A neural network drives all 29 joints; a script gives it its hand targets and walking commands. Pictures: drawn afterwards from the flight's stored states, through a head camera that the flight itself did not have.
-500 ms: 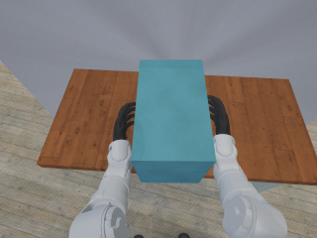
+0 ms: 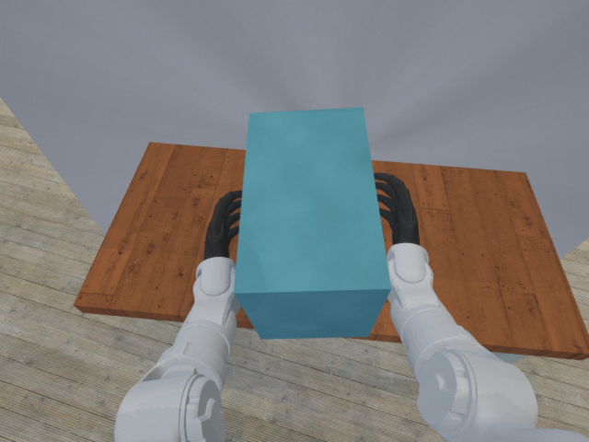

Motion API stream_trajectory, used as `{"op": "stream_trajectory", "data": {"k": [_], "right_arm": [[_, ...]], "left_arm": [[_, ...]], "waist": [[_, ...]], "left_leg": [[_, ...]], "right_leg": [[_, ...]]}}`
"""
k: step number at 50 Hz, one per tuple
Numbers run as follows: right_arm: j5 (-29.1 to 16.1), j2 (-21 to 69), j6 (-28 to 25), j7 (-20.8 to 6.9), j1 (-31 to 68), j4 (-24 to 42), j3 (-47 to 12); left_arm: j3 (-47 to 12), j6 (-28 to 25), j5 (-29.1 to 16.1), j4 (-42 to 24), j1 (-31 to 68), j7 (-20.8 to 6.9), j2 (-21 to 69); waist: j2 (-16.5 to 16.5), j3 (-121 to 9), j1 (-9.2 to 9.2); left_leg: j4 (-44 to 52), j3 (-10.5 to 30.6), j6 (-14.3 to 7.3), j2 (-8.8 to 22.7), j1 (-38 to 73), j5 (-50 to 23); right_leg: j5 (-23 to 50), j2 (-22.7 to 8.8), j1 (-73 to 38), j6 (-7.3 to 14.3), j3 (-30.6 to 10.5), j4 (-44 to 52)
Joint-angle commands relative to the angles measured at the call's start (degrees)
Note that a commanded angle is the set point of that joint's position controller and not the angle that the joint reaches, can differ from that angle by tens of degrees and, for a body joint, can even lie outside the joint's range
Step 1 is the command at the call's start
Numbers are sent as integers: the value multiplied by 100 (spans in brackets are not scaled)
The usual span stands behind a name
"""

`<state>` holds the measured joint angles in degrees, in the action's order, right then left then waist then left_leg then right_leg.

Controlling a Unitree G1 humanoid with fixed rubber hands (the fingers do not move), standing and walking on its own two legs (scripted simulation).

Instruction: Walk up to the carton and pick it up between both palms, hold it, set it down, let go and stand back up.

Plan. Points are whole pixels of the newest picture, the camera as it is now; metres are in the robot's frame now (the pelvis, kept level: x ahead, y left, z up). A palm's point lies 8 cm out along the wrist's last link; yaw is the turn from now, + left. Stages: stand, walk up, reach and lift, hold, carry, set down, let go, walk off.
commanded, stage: reach and lift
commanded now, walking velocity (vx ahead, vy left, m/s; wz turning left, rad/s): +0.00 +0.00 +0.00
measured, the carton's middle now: (310, 227) +0.43 -0.01 +0.00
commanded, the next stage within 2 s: none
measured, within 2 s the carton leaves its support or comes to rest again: neither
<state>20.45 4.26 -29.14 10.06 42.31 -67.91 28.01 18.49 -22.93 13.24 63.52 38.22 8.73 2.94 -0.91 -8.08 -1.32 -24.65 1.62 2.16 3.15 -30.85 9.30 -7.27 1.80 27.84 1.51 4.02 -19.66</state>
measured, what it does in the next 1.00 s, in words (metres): stands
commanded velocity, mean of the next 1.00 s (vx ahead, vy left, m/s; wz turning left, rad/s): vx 0.00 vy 0.00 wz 0.00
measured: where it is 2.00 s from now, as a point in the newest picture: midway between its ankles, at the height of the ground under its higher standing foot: outside the picture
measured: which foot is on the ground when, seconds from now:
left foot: down 0.00-1.00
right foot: down 0.00-1.00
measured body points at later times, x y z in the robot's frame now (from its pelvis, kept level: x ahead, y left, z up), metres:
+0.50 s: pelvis -0.01 +0.01 +0.00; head +0.00 +0.02 +0.45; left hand +0.39 +0.13 +0.07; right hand +0.39 -0.13 +0.10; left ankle +0.01 +0.14 -0.74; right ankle +0.01 -0.10 -0.74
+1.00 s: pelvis -0.01 +0.02 +0.01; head -0.03 +0.06 +0.45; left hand +0.38 +0.15 +0.13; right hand +0.38 -0.11 +0.15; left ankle +0.01 +0.14 -0.74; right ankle +0.01 -0.10 -0.74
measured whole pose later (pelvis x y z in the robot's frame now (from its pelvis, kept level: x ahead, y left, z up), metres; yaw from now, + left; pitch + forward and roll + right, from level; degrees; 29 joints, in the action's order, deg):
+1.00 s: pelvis -0.01 +0.02 +0.01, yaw +1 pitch -7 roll -1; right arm -6.4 1.2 8.7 13.8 38.8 -39.0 3.7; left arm 12.2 25.6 15.1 20.2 32.1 4.3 3.8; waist -4.1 4.1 -3.8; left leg -22.7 0.7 0.5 1.4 -3.9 11.5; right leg -9.2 0.1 0.8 -0.4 3.2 -17.3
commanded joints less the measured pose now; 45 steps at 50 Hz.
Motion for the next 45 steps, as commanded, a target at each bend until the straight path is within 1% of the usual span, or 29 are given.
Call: {"op": "stream_trajectory", "data": {"k": [1, 6, 8, 9, 10, 12, 13, 14, 15, 16, 17, 18, 19, 20, 22, 25, 28, 29, 31, 33, 36, 37, 38, 39, 40, 41, 43, 44, 45], "right_arm": [[536, 3458, -289, -921, 3229, -146, -1977], [243, 3559, -73, -914, 3289, 306, -2415], [185, 3529, 122, -842, 2994, 296, -2444], [115, 3444, 354, -864, 2964, 241, -2352], [27, 3629, 324, -902, 3257, 418, -2348], [-86, 3569, 429, -952, 3316, 474, -2579], [-229, 3645, 658, -909, 3021, 495, -2791], [-306, 3640, 766, -933, 3126, 554, -2736], [-390, 3838, 855, -895, 3136, 830, -2890], [-393, 3742, 858, -939, 3405, 921, -2797], [-572, 3908, 930, -908, 3552, 1345, -3140], [-628, 3911, 937, -918, 3495, 1525, -3263], [-736, 3986, 995, -949, 3618, 1656, -3459], [-787, 3955, 1098, -940, 3618, 1560, -3399], [-1098, 4182, 1421, -836, 3325, 1843, -3865], [-1482, 3994, 1921, -793, 3063, 1918, -4008], [-1860, 3900, 2443, -771, 3092, 1865, -4142], [-1835, 3708, 2505, -694, 3033, 2011, -3961], [-2137, 3851, 2759, -633, 3287, 2114, -4028], [-2494, 3792, 2821, -582, 3630, 3006, -4422], [-2760, 3810, 3107, -455, 3143, 3089, -4628], [-2845, 3630, 3151, -407, 3243, 3386, -4669], [-2892, 3808, 3166, -349, 3392, 3827, -4829], [-2951, 3733, 3212, -344, 3548, 3813, -4886], [-2942, 3689, 3266, -280, 3384, 4340, -5021], [-2842, 3590, 3357, -277, 3418, 4037, -4866], [-2927, 3457, 3447, -296, 3486, 4494, -4949], [-2925, 3293, 3532, -300, 3270, 4121, -4701], [-2916, 3341, 3551, -302, 3088, 4310, -4833]], "left_arm": [[-1623, -393, 558, -1054, 4587, -598, 3667], [-1805, -115, 361, -823, 4138, -644, 3864], [-1737, 12, 370, -605, 4183, -757, 3837], [-1462, 171, 460, -312, 4020, -763, 3571], [-1615, 102, 454, -922, 4523, -714, 3732], [-1629, 160, 411, -1108, 4679, -697, 3699], [-1717, 285, 254, -1125, 4506, -715, 3655], [-1757, 363, 240, -1220, 4703, -699, 3656], [-1667, 387, 202, -1105, 4542, -749, 3564], [-1593, 476, 266, -1165, 4681, -711, 3644], [-1868, 563, 56, -1349, 4779, -711, 3708], [-2239, 587, -78, -1749, 4825, -670, 4023], [-2179, 546, -175, -1828, 5040, -616, 4006], [-2373, 575, -173, -2191, 5289, -581, 3974], [-2671, 760, -425, -2361, 5151, -611, 3956], [-2774, 1304, -429, -2738, 4728, -626, 3969], [-2561, 1791, -400, -2991, 4567, -688, 3645], [-2638, 1975, -471, -3155, 4578, -768, 3750], [-2543, 2354, -307, -3510, 4637, -816, 3638], [-2844, 2737, -540, -3950, 4410, -844, 3785], [-2744, 3196, -506, -4473, 4112, -984, 3668], [-2985, 3403, -373, -4720, 3972, -1000, 3851], [-3252, 3436, -523, -5176, 4447, -1041, 3741], [-3201, 3554, -467, -4865, 4210, -1015, 3779], [-3281, 3771, -451, -5050, 3721, -1112, 3824], [-3143, 3826, -411, -4903, 3958, -1131, 3720], [-3069, 4178, -261, -4900, 3370, -1198, 3686], [-3061, 4257, -237, -4973, 3485, -1218, 3691], [-3302, 4327, -280, -5657, 3679, -1195, 3726]], "waist": [[455, -3875, 29], [217, -3908, 86], [191, -3315, -47], [193, -3024, 19], [295, -3225, -34], [421, -3257, 113], [141, -3330, 93], [252, -3088, 27], [90, -3051, 112], [292, -2941, 65], [139, -3242, 92], [413, -3577, -32], [288, -3943, 109], [508, -3887, -7], [169, -3834, -117], [376, -3193, -97], [-2, -2437, 24], [57, -2261, -242], [33, -2184, -45], [52, -2467, -3], [-81, -2194, -58], [205, -2129, -142], [179, -2533, -240], [213, -2301, -182], [29, -2484, -246], [201, -1808, -217], [140, -1717, -134], [353, -1469, -281], [485, -1731, -336]], "left_leg": [[107, -467, 59, -241, 1420, -1278], [149, -417, 4, -305, 1379, -1282], [205, -442, -58, -330, 1522, -1177], [338, -511, -97, -314, 1421, -716], [357, -427, -92, -274, 1555, -799], [395, -406, -19, -298, 1503, -900], [384, -443, -125, -302, 1642, -940], [462, -442, -78, -301, 1740, -712], [402, -471, -115, -367, 1690, -764], [446, -480, -125, -317, 1613, -574], [465, -484, -123, -335, 1768, -629], [374, -379, -40, -320, 2073, -932], [330, -396, -69, -312, 2090, -963], [298, -369, 32, -306, 2224, -1139], [184, -349, -24, -405, 2149, -1123], [293, -302, -14, -347, 2343, -887], [414, -253, -117, -338, 2343, -764], [497, -191, -92, -358, 2286, -786], [464, -240, -100, -405, 2392, -847], [391, -200, -106, -465, 2652, -1362], [230, -193, -34, -565, 2841, -1792], [223, -151, 78, -557, 3020, -2133], [196, -130, 56, -573, 3102, -1957], [196, -122, 49, -596, 3043, -1823], [224, -120, 40, -626, 3076, -1954], [389, -111, 74, -625, 3013, -1480], [306, -88, 25, -583, 3213, -1762], [346, -97, 80, -595, 3272, -1646], [301, -81, 123, -556, 3485, -2012]], "right_leg": [[2669, -31, -2457, -216, 38, -476], [2756, -13, -2677, -192, 7, -388], [2305, 1, -2422, -221, 31, -231], [1881, -50, -2576, -195, -40, -158], [1880, -28, -2520, -206, -54, -214], [1847, 8, -2601, -174, 0, -231], [2095, 5, -2769, -224, -60, -179], [1583, 32, -2543, -181, -45, -99], [1834, -27, -2745, -238, -154, -130], [1424, -7, -2628, -190, -125, -101], [1485, 6, -2702, -200, -143, -36], [1690, 69, -2549, -153, -59, -94], [1559, 90, -2484, -180, -91, -85], [1505, 152, -2433, -138, -94, -77], [1721, 80, -2719, -216, -220, -67], [1134, 114, -2490, -190, -182, 54], [1036, 73, -2770, -275, -275, 49], [1093, 59, -2768, -255, -257, 135], [1187, 45, -2965, -304, -402, 145], [1883, 12, -3201, -355, -427, 76], [2792, 18, -3655, -485, -470, 4], [2972, 43, -3684, -438, -414, -36], [2862, 28, -3771, -467, -394, -11], [2838, 29, -3560, -499, -388, -17], [3450, -24, -3939, -553, -417, -18], [2789, -31, -3500, -555, -349, 90], [2793, 8, -3540, -544, -330, 63], [2317, 12, -3405, -476, -284, 141], [2368, 79, -3506, -444, -211, 88]]}}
